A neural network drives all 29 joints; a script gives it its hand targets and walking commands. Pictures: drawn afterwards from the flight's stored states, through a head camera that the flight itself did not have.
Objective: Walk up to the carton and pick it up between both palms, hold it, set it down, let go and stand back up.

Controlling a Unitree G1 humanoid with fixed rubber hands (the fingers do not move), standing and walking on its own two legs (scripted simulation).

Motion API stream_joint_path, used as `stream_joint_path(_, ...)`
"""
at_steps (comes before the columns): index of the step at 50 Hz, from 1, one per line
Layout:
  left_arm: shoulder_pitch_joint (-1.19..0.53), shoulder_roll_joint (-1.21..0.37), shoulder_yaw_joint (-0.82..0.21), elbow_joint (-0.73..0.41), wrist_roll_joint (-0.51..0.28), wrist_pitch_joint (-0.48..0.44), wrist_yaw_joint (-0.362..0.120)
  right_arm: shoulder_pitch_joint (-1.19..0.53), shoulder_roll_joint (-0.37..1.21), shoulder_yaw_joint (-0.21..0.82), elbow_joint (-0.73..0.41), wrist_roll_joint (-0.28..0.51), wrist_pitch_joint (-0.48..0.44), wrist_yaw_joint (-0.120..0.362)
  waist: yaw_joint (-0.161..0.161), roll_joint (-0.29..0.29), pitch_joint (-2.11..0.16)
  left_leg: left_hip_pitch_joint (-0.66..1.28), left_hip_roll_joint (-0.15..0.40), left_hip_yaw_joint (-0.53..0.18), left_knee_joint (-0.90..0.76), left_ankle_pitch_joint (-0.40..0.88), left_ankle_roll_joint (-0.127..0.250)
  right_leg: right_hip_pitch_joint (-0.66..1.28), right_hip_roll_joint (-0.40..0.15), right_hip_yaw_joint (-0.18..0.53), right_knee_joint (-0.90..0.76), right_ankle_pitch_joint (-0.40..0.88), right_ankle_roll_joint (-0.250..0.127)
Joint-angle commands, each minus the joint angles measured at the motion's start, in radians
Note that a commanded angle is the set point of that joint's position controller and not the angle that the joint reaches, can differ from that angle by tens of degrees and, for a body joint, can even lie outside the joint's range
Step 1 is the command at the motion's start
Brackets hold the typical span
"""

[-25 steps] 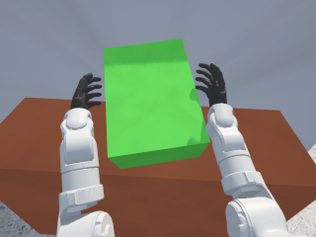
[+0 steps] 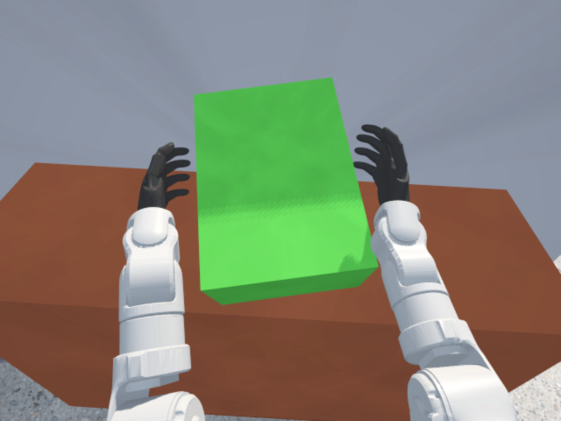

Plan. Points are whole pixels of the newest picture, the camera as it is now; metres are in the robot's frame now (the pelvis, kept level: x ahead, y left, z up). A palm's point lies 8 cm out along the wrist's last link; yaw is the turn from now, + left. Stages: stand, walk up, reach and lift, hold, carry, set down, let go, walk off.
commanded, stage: set down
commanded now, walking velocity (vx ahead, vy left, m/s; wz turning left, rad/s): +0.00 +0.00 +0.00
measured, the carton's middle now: (276, 191) +0.44 +0.00 +0.10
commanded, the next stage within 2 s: none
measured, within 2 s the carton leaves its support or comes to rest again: neither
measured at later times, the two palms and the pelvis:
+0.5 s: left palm (173, 211) +0.37 +0.15 +0.13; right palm (391, 192) +0.38 -0.16 +0.15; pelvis -0.01 -0.01 +0.00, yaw -1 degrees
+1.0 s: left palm (178, 206) +0.41 +0.15 +0.11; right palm (380, 189) +0.41 -0.16 +0.13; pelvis +0.01 +0.00 +0.00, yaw -2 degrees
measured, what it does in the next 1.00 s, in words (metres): stands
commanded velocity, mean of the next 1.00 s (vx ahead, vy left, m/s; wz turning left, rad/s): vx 0.00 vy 0.00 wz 0.00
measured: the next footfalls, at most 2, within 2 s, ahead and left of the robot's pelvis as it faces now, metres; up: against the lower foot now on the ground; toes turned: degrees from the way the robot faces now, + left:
none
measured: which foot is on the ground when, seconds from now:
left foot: down 0.00-1.00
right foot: down 0.00-1.00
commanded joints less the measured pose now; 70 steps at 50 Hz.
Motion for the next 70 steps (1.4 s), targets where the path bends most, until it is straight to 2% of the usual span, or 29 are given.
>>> stream_joint_path(1, -0.461, -0.362, -0.369, -0.035, -0.098, -0.082, -0.145, -0.524, 0.331, 0.305, -0.122, -0.036, -0.049, 0.142, -0.001, 0.042, -0.353, 0.073, -0.035, 0.076, 0.014, 0.453, -0.046, 0.101, 0.040, -0.071, 0.031, 0.380, 0.026)
stream_joint_path(6, -0.515, -0.373, -0.326, 0.040, -0.084, -0.103, -0.134, -0.541, 0.310, 0.214, -0.003, -0.078, -0.061, 0.166, -0.016, 0.051, -0.318, 0.068, -0.022, 0.080, -0.013, 0.351, -0.047, 0.040, 0.041, -0.075, 0.003, 0.250, 0.011)
stream_joint_path(9, -0.566, -0.393, -0.335, 0.053, -0.097, -0.144, -0.114, -0.595, 0.335, 0.202, -0.012, -0.098, -0.093, 0.179, 0.006, 0.063, -0.401, 0.059, -0.022, 0.089, -0.002, 0.372, -0.045, 0.064, 0.041, -0.079, 0.021, 0.275, 0.015)
stream_joint_path(12, -0.619, -0.381, -0.320, 0.116, -0.087, -0.190, -0.092, -0.611, 0.360, 0.170, 0.062, -0.125, -0.111, 0.191, 0.021, 0.050, -0.436, 0.048, -0.021, 0.090, -0.006, 0.377, -0.042, 0.046, 0.034, -0.074, 0.023, 0.302, 0.018)
stream_joint_path(14, -0.627, -0.395, -0.308, 0.164, -0.081, -0.219, -0.081, -0.605, 0.367, 0.146, 0.101, -0.149, -0.119, 0.201, 0.031, 0.077, -0.441, 0.037, -0.019, 0.090, -0.011, 0.364, -0.048, 0.057, 0.036, -0.073, 0.019, 0.278, 0.011)
stream_joint_path(18, -0.672, -0.358, -0.218, 0.299, -0.058, -0.249, -0.079, -0.647, 0.374, 0.088, 0.207, -0.196, -0.109, 0.219, 0.059, 0.028, -0.367, -0.068, -0.020, 0.105, -0.067, 0.190, -0.003, 0.059, 0.011, -0.050, 0.012, 0.214, 0.022)
stream_joint_path(21, -0.702, -0.353, -0.189, 0.339, -0.056, -0.282, -0.089, -0.652, 0.410, 0.074, 0.228, -0.219, -0.110, 0.223, 0.073, 0.025, -0.413, -0.098, -0.026, 0.120, -0.066, 0.200, 0.011, 0.131, 0.003, -0.037, 0.035, 0.289, 0.037)
stream_joint_path(24, -0.765, -0.361, -0.167, 0.359, -0.073, -0.329, -0.084, -0.673, 0.443, 0.047, 0.267, -0.246, -0.114, 0.224, 0.071, 0.005, -0.465, -0.112, -0.033, 0.129, -0.072, 0.189, 0.011, 0.151, 0.004, -0.033, 0.041, 0.316, 0.043)
stream_joint_path(31, -0.811, -0.384, -0.154, 0.462, -0.075, -0.368, -0.062, -0.701, 0.434, -0.049, 0.354, -0.301, -0.122, 0.237, 0.042, 0.050, -0.481, -0.038, -0.021, 0.116, -0.040, 0.287, -0.025, 0.061, 0.020, -0.043, 0.027, 0.309, 0.025)
stream_joint_path(33, -0.817, -0.383, -0.141, 0.479, -0.086, -0.377, -0.064, -0.704, 0.450, -0.043, 0.364, -0.311, -0.115, 0.238, 0.044, 0.024, -0.479, -0.054, -0.025, 0.118, -0.033, 0.307, -0.020, 0.081, 0.018, -0.038, 0.037, 0.353, 0.036)
stream_joint_path(34, -0.815, -0.384, -0.140, 0.483, -0.079, -0.381, -0.063, -0.701, 0.449, -0.042, 0.370, -0.304, -0.115, 0.237, 0.046, 0.045, -0.477, -0.065, -0.027, 0.119, -0.028, 0.325, -0.023, 0.098, 0.016, -0.031, 0.046, 0.382, 0.037)
stream_joint_path(36, -0.795, -0.382, -0.122, 0.499, -0.063, -0.383, -0.063, -0.688, 0.447, -0.039, 0.377, -0.311, -0.112, 0.239, 0.043, 0.020, -0.478, -0.079, -0.027, 0.115, -0.037, 0.327, -0.019, 0.104, 0.019, -0.027, 0.043, 0.413, 0.044)
stream_joint_path(38, -0.780, -0.385, -0.128, 0.490, -0.064, -0.383, -0.062, -0.688, 0.454, -0.027, 0.378, -0.304, -0.118, 0.237, 0.042, 0.032, -0.493, -0.089, -0.028, 0.114, -0.022, 0.388, -0.025, 0.134, 0.020, -0.028, 0.062, 0.489, 0.041)
stream_joint_path(42, -0.792, -0.414, -0.130, 0.486, -0.063, -0.397, -0.049, -0.715, 0.461, -0.031, 0.365, -0.299, -0.137, 0.247, 0.057, 0.051, -0.570, -0.055, -0.023, 0.112, 0.008, 0.471, -0.041, 0.102, 0.028, -0.034, 0.070, 0.508, 0.036)
stream_joint_path(43, -0.795, -0.424, -0.125, 0.497, -0.058, -0.399, -0.042, -0.715, 0.458, -0.041, 0.382, -0.303, -0.137, 0.252, 0.058, 0.075, -0.565, -0.043, -0.020, 0.111, 0.012, 0.478, -0.047, 0.084, 0.030, -0.040, 0.073, 0.478, 0.033)
stream_joint_path(44, -0.792, -0.405, -0.110, 0.501, -0.054, -0.399, -0.039, -0.703, 0.449, -0.056, 0.407, -0.313, -0.128, 0.255, 0.059, 0.052, -0.523, -0.039, -0.015, 0.106, 0.008, 0.467, -0.044, 0.067, 0.033, -0.041, 0.059, 0.451, 0.028)
stream_joint_path(45, -0.780, -0.404, -0.116, 0.512, -0.048, -0.393, -0.036, -0.698, 0.439, -0.060, 0.414, -0.303, -0.129, 0.260, 0.053, 0.063, -0.499, -0.020, -0.009, 0.114, 0.016, 0.487, -0.050, 0.029, 0.035, -0.043, 0.058, 0.433, 0.030)
stream_joint_path(46, -0.777, -0.414, -0.119, 0.503, -0.049, -0.394, -0.032, -0.705, 0.440, -0.053, 0.397, -0.303, -0.134, 0.264, 0.069, 0.072, -0.536, -0.012, -0.011, 0.110, 0.030, 0.507, -0.053, 0.020, 0.037, -0.042, 0.060, 0.445, 0.026)
stream_joint_path(48, -0.783, -0.416, -0.121, 0.508, -0.050, -0.396, -0.027, -0.729, 0.451, -0.042, 0.383, -0.296, -0.143, 0.267, 0.076, 0.053, -0.562, -0.029, -0.008, 0.109, 0.043, 0.538, -0.052, 0.040, 0.040, -0.039, 0.071, 0.491, 0.030)
stream_joint_path(50, -0.760, -0.424, -0.124, 0.512, -0.042, -0.396, -0.016, -0.706, 0.431, -0.043, 0.413, -0.297, -0.139, 0.270, 0.079, 0.070, -0.559, -0.041, -0.002, 0.107, 0.047, 0.575, -0.057, 0.051, 0.044, -0.037, 0.084, 0.518, 0.025)
stream_joint_path(51, -0.764, -0.419, -0.115, 0.519, -0.049, -0.397, -0.015, -0.707, 0.442, -0.047, 0.421, -0.298, -0.137, 0.270, 0.088, 0.062, -0.569, -0.057, -0.007, 0.108, 0.046, 0.557, -0.061, 0.067, 0.039, -0.030, 0.078, 0.516, 0.024)
stream_joint_path(56, -0.830, -0.432, -0.145, 0.529, -0.086, -0.422, -0.006, -0.735, 0.455, -0.075, 0.417, -0.328, -0.135, 0.281, 0.062, 0.051, -0.629, -0.079, -0.011, 0.095, 0.037, 0.497, -0.046, 0.015, 0.032, -0.024, 0.083, 0.494, 0.028)
stream_joint_path(58, -0.862, -0.437, -0.153, 0.538, -0.091, -0.439, -0.001, -0.744, 0.473, -0.084, 0.427, -0.337, -0.140, 0.282, 0.056, 0.056, -0.671, -0.072, -0.012, 0.102, 0.044, 0.507, -0.053, 0.002, 0.031, -0.024, 0.092, 0.500, 0.032)
stream_joint_path(59, -0.869, -0.442, -0.149, 0.532, -0.086, -0.446, 0.003, -0.728, 0.465, -0.106, 0.439, -0.351, -0.138, 0.281, 0.051, 0.088, -0.680, -0.064, -0.013, 0.099, 0.048, 0.506, -0.057, -0.006, 0.029, -0.023, 0.092, 0.505, 0.030)
stream_joint_path(62, -0.845, -0.429, -0.109, 0.591, -0.068, -0.437, -0.004, -0.723, 0.462, -0.133, 0.466, -0.363, -0.119, 0.286, 0.055, 0.055, -0.622, -0.108, -0.010, 0.102, 0.024, 0.453, -0.054, 0.004, 0.029, -0.025, 0.081, 0.457, 0.025)
stream_joint_path(63, -0.848, -0.417, -0.081, 0.622, -0.053, -0.430, -0.012, -0.721, 0.465, -0.139, 0.482, -0.371, -0.103, 0.289, 0.060, 0.038, -0.582, -0.123, -0.014, 0.106, 0.004, 0.402, -0.039, -0.003, 0.023, -0.014, 0.074, 0.444, 0.033)
stream_joint_path(65, -0.859, -0.398, -0.049, 0.611, -0.048, -0.420, -0.022, -0.724, 0.459, -0.168, 0.463, -0.380, -0.083, 0.292, 0.053, 0.052, -0.550, -0.168, -0.018, 0.111, -0.030, 0.312, -0.030, 0.030, 0.013, -0.009, 0.070, 0.397, 0.040)
stream_joint_path(68, -0.888, -0.400, -0.024, 0.631, -0.042, -0.421, -0.026, -0.764, 0.462, -0.201, 0.427, -0.410, -0.077, 0.303, 0.061, 0.032, -0.572, -0.159, -0.015, 0.111, -0.039, 0.289, -0.017, 0.006, 0.011, -0.017, 0.065, 0.339, 0.039)
stream_joint_path(70, -0.911, -0.396, -0.017, 0.639, -0.051, -0.432, -0.021, -0.794, 0.475, -0.203, 0.402, -0.418, -0.087, 0.311, 0.073, 0.013, -0.609, -0.183, -0.019, 0.114, -0.038, 0.298, -0.017, 0.013, 0.007, -0.014, 0.072, 0.367, 0.047)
